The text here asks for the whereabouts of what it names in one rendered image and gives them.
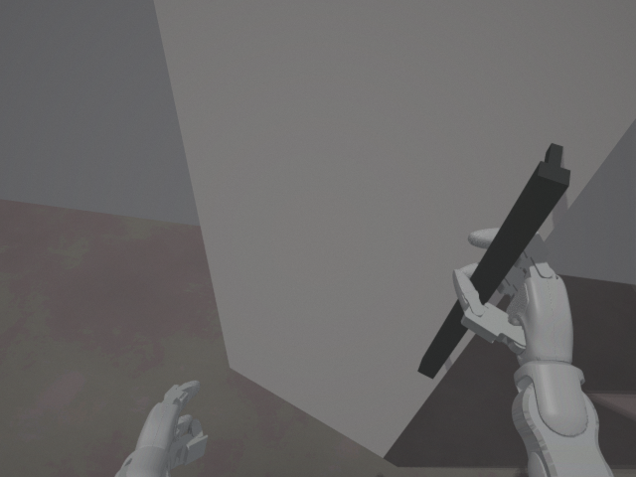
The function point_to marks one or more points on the right robot forearm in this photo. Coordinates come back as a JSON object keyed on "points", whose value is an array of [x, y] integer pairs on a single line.
{"points": [[557, 421]]}

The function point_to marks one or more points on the left robot forearm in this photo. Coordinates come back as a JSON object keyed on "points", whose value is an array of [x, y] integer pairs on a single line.
{"points": [[149, 461]]}

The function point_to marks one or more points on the right robot hand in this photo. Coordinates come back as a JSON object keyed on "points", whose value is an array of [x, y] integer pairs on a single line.
{"points": [[538, 301]]}

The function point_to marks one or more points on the handle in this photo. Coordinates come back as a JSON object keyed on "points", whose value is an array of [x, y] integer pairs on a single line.
{"points": [[539, 197]]}

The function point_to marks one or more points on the fridge door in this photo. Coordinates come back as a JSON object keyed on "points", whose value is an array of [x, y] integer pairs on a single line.
{"points": [[341, 152]]}

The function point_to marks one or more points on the left robot hand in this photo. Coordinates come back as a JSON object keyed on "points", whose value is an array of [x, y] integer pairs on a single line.
{"points": [[164, 428]]}

